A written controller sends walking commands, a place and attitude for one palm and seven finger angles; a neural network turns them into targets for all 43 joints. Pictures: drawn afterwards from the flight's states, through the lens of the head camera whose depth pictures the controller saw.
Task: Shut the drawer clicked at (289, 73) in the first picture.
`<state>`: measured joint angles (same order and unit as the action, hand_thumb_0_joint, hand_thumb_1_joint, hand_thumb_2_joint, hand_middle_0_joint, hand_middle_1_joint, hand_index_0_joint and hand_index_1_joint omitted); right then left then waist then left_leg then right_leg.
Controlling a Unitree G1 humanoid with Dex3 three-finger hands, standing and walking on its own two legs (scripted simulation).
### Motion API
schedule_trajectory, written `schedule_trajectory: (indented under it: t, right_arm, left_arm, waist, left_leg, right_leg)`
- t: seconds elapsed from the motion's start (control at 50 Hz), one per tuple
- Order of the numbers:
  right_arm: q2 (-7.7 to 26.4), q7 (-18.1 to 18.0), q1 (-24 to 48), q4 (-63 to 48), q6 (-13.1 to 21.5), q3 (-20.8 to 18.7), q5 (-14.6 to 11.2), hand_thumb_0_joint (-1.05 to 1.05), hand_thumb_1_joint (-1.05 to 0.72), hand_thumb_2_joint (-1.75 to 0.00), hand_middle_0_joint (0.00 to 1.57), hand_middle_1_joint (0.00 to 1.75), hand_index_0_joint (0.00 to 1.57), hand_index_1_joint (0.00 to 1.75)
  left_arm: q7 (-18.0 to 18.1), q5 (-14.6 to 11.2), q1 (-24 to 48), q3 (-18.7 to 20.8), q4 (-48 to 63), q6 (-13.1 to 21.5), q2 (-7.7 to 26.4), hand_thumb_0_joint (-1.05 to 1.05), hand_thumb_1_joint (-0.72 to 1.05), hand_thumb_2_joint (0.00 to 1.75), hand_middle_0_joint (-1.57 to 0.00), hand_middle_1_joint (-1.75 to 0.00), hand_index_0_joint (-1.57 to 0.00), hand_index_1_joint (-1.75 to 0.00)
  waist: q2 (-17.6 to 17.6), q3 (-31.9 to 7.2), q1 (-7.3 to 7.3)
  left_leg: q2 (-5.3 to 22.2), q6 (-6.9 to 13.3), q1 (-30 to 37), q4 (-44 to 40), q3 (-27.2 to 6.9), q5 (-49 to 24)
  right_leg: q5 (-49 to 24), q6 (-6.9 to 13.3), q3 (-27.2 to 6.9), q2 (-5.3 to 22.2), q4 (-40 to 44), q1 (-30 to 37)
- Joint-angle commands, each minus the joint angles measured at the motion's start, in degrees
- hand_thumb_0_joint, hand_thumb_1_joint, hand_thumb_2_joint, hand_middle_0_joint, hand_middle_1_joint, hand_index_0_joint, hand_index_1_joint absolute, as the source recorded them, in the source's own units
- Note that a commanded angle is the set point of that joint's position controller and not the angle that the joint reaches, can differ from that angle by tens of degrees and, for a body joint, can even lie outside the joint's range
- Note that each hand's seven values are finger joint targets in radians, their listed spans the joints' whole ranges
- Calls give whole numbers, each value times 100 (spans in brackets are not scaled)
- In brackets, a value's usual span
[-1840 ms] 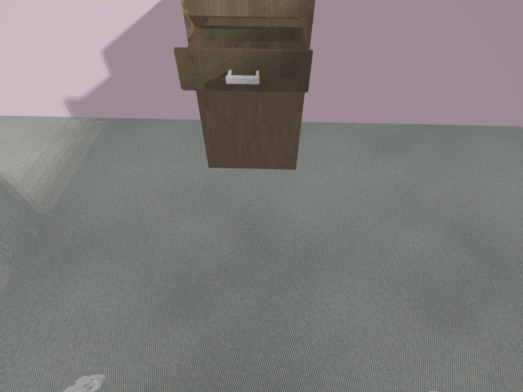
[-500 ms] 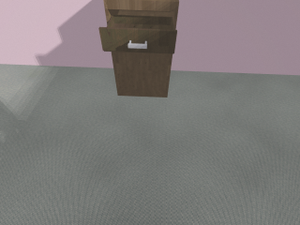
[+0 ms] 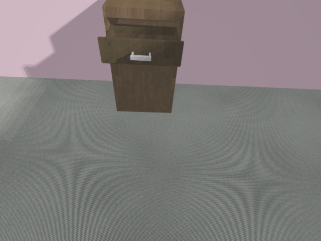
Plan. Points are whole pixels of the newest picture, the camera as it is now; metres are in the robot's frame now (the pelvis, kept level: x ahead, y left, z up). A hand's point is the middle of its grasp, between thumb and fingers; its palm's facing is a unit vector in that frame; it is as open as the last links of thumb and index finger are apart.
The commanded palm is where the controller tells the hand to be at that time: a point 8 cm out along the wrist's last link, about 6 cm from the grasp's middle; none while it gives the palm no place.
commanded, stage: walk to a spot facing it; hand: left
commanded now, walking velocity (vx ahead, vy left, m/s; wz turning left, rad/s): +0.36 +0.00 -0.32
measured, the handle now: (141, 55) +1.00 +0.18 -0.03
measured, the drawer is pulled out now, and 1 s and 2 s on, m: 0.30 0.30 0.30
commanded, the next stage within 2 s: turn to face it in 0.76 s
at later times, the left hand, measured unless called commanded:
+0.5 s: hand (127, 205) +0.27 +0.12 -0.17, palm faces -0.10 -0.97 -0.20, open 7.3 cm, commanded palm none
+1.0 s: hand (123, 169) +0.40 +0.16 -0.17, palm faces -0.08 -0.98 -0.15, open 7.4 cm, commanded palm none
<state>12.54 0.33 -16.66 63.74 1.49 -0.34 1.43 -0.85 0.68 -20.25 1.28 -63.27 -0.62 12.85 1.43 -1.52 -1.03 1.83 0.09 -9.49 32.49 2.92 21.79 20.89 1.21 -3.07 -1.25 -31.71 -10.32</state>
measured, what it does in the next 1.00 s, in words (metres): walks ahead: right foot, then left foot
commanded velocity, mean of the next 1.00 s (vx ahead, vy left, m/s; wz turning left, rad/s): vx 0.28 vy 0.00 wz -0.07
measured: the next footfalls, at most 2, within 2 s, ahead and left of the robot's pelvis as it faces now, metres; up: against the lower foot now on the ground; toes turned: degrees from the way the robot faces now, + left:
right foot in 0.32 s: +0.24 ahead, -0.15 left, +0.00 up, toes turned -15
left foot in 0.76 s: +0.44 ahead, +0.06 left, +0.00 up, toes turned +4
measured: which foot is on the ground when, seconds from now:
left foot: down 0.00-0.32, up 0.34-0.74, down 0.76-1.00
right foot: down 0.00-0.00, up 0.02-0.30, down 0.32-0.78, up 0.80-1.00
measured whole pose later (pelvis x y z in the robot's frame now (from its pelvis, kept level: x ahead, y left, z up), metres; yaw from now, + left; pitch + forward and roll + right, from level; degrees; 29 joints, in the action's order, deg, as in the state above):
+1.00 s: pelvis +0.38 -0.01 +0.01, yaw -9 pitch -1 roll -1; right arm 8.4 -1.9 -14.8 59.6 5.2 -2.6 0.9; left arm 0.3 1.3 -17.7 3.9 -62.7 0.5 10.2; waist 2.4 2.8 -0.6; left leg 2.5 3.9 -10.7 24.3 12.8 12.4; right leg 17.4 -0.4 3.6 4.8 -60.9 -28.2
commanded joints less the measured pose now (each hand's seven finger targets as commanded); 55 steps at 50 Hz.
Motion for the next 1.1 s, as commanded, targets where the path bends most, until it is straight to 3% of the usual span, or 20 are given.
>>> schedule_trajectory:
  t: [0.0, 0.06, 0.2, 0.26, 0.28, 0.3, 0.32, 0.34, 0.38, 0.46, 0.66, 0.7, 0.72, 0.74, 0.76, 0.78, 0.84, 0.9, 0.98, 1.08]
  right_arm:
    - [1104, -180, -1633, 130, 229, -332, 24, 0, -90, -90, 20, 30, 20, 30]
    - [668, -243, -1442, 91, 362, -244, 0, 0, -90, -90, 20, 30, 20, 30]
    - [516, -241, -1298, 223, 400, -252, 13, 0, -90, -90, 20, 30, 20, 30]
    - [639, -237, -1117, 251, 377, -300, -61, 0, -90, -90, 20, 30, 20, 30]
    - [541, -188, -1102, 222, 376, -288, -90, 0, -90, -90, 20, 30, 20, 30]
    - [184, -126, -1247, 129, 386, -223, -152, 0, -90, -90, 20, 30, 20, 30]
    - [14, -139, -1217, -74, 379, -216, -159, 0, -90, -90, 20, 30, 20, 30]
    - [107, -136, -761, -178, 329, -262, -156, 0, -90, -90, 20, 30, 20, 30]
    - [1, -83, -366, -230, 289, -274, -80, 0, -90, -90, 20, 30, 20, 30]
    - [-307, -46, -897, -106, 16, -285, 8, 0, -90, -90, 20, 30, 20, 30]
    - [-192, 140, 622, -863, 175, -325, -18, 0, -90, -90, 20, 30, 20, 30]
    - [-104, 104, 364, -793, 229, -345, -1, 0, -90, -90, 20, 30, 20, 30]
    - [56, 51, -230, -593, 272, -378, 26, 0, -90, -90, 20, 30, 20, 30]
    - [556, -14, -1063, -400, 303, -485, 81, 0, -90, -90, 20, 30, 20, 30]
    - [1124, -75, -1743, -269, 307, -619, 89, 0, -90, -90, 20, 30, 20, 30]
    - [1000, -132, -1645, -271, 230, -537, 30, 0, -90, -90, 20, 30, 20, 30]
    - [213, -185, -400, -557, 325, -304, -3, 0, -90, -90, 20, 30, 20, 30]
    - [75, -222, -355, -430, 388, -220, -53, 0, -90, -90, 20, 30, 20, 30]
    - [161, -222, -380, -353, 330, -242, -55, 0, -90, -90, 20, 30, 20, 30]
    - [300, -209, -433, -239, 121, -304, -30, 0, -90, -90, 20, 30, 20, 30]
  left_arm:
    - [47, 82, 1226, 149, 878, 267, 456, 0, 90, 90, -20, -30, -20, -30]
    - [-30, 72, 1090, 197, 774, 325, 305, 0, 90, 90, -20, -30, -20, -30]
    - [-168, 37, 1257, 162, 835, 234, -160, 0, 90, 90, -20, -30, -20, -30]
    - [-95, 76, -62, 284, 422, 289, 89, 0, 90, 90, -20, -30, -20, -30]
    - [-49, 112, -750, 380, 200, 357, 401, 0, 90, 90, -20, -30, -20, -30]
    - [44, 127, -1363, 544, 65, 429, 956, 0, 90, 90, -20, -30, -20, -30]
    - [84, 24, -1516, 599, 9, 416, 1356, 0, 90, 90, -20, -30, -20, -30]
    - [124, -51, -1094, 607, 136, 376, 1232, 0, 90, 90, -20, -30, -20, -30]
    - [161, -4, -239, 441, 336, 400, 790, 0, 90, 90, -20, -30, -20, -30]
    - [190, 94, 401, 296, 461, 482, 403, 0, 90, 90, -20, -30, -20, -30]
    - [154, 107, -271, 331, 248, 537, 480, 0, 90, 90, -20, -30, -20, -30]
    - [153, 85, -306, 339, 217, 510, 470, 0, 90, 90, -20, -30, -20, -30]
    - [152, 64, -292, 330, 213, 496, 391, 0, 90, 90, -20, -30, -20, -30]
    - [123, 44, -401, 294, 279, 486, 161, 0, 90, 90, -20, -30, -20, -30]
    - [69, -13, -306, 225, 455, 495, -122, 0, 90, 90, -20, -30, -20, -30]
    - [106, 45, -52, 271, 547, 488, 95, 0, 90, 90, -20, -30, -20, -30]
    - [34, 76, 79, 285, 338, 385, -54, 0, 90, 90, -20, -30, -20, -30]
    - [76, 79, -305, 227, 188, 219, -320, 0, 90, 90, -20, -30, -20, -30]
    - [134, 78, -70, 168, 262, 146, -412, 0, 90, 90, -20, -30, -20, -30]
    - [195, 62, 446, 159, 447, 136, -236, 0, 90, 90, -20, -30, -20, -30]
  waist:
    - [-1544, 1323, 772]
    - [-627, 1143, 480]
    - [-1019, 1038, 194]
    - [-805, 246, -450]
    - [-373, -118, -757]
    - [784, -704, -954]
    - [1448, -1025, -762]
    - [480, -444, -692]
    - [179, 417, -334]
    - [55, 688, 347]
    - [276, 909, -8]
    - [66, 771, 149]
    - [-269, 471, 413]
    - [-1272, -40, 715]
    - [-2580, -402, 830]
    - [-1688, -334, 788]
    - [-635, 502, 284]
    - [-734, 283, 9]
    - [-694, 211, 11]
    - [-957, 219, 124]
  left_leg:
    - [2207, 1126, 1309, -2251, -2586, -536]
    - [2062, 1196, 1553, -1863, -1594, -2692]
    - [1343, 697, 634, -1841, 153, -3318]
    - [1198, 486, 462, -233, 604, -4638]
    - [967, 311, -213, 874, 713, -4047]
    - [546, 133, -1449, 2713, 860, -1622]
    - [33, 69, -2319, 4329, 372, 1005]
    - [330, 192, -2648, 4844, -151, 787]
    - [750, 150, -2625, 4673, -268, 3]
    - [853, -38, -1837, 3571, -95, -399]
    - [536, -30, -1639, 716, 367, -874]
    - [304, 23, -870, 144, 593, -902]
    - [224, 83, 54, -259, 567, -1011]
    - [987, 421, 1309, -666, -561, -889]
    - [2484, 1006, 2025, -1494, -2473, -1496]
    - [2674, 1217, 1814, -1659, -2609, -1500]
    - [2106, 844, 253, -1869, -999, -2090]
    - [1598, 782, -42, -1775, -33, -3916]
    - [1360, 913, -9, -1627, 183, -4664]
    - [1321, 909, -40, -1295, -264, -3739]
  right_leg:
    - [952, 116, 297, 131, -2415, -3317]
    - [478, 94, 185, 606, -3017, -3472]
    - [-615, 188, 1172, 309, -938, -1582]
    - [-1193, 384, 1352, -23, -241, 242]
    - [-1282, 475, 1148, 96, -63, 1376]
    - [-557, 960, -625, 1530, 432, 2415]
    - [-438, 1457, -2926, 2681, 1373, 2538]
    - [-28, 1573, -2907, 2702, 1705, 2064]
    - [53, 1255, -1943, 2354, 1825, 393]
    - [-390, 932, -340, 1804, 2144, -1092]
    - [-905, 855, -8, 1651, 1952, -130]
    - [-1472, 730, 161, 1472, 1383, -137]
    - [-1974, 594, 442, 1188, 456, -326]
    - [-1485, 324, 770, 663, -1096, -1129]
    - [1133, 57, 1163, -5, -3009, -2387]
    - [1192, 161, 486, 223, -3881, -2643]
    - [-75, 53, 292, 746, -4165, -2490]
    - [-362, -177, 453, 756, -3431, -1861]
    - [-542, -305, 741, 689, -1892, -1371]
    - [-566, -363, 911, 511, -653, -791]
